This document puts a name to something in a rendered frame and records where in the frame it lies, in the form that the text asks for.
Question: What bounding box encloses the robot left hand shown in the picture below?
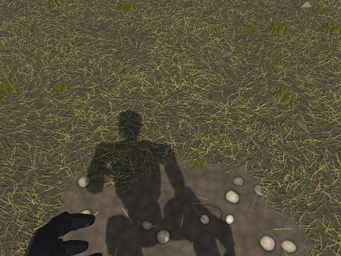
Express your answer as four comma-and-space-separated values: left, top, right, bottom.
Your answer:
24, 212, 102, 256

